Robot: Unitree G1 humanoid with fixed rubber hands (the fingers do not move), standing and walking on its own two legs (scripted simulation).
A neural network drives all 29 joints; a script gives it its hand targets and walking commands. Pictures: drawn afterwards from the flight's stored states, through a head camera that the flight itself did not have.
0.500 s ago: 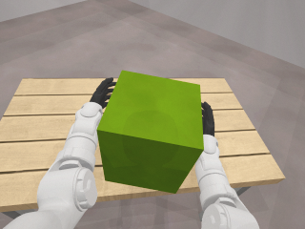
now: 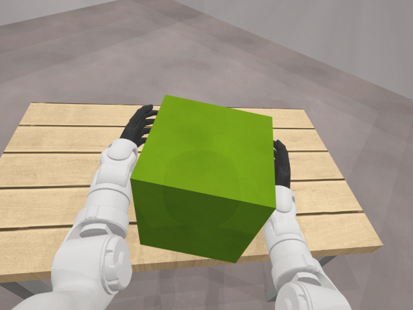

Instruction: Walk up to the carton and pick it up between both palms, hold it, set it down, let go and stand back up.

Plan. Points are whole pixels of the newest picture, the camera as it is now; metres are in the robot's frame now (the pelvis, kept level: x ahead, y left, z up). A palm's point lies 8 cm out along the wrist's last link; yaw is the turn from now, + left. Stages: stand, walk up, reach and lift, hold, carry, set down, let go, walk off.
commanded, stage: reach and lift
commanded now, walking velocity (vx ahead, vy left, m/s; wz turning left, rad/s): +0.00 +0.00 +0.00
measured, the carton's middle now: (202, 184) +0.35 -0.01 +0.05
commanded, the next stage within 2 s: none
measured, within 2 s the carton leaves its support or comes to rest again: leaves its support in 0.02 s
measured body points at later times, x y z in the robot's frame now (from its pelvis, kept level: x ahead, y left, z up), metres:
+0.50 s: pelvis -0.02 +0.00 +0.00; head -0.02 +0.03 +0.45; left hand +0.42 +0.11 +0.12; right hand +0.34 -0.19 +0.08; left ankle +0.01 +0.10 -0.75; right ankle -0.04 -0.13 -0.75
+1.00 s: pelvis -0.01 -0.01 +0.00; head -0.04 +0.02 +0.44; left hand +0.39 +0.13 +0.15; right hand +0.35 -0.18 +0.14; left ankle +0.01 +0.10 -0.75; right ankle -0.04 -0.13 -0.75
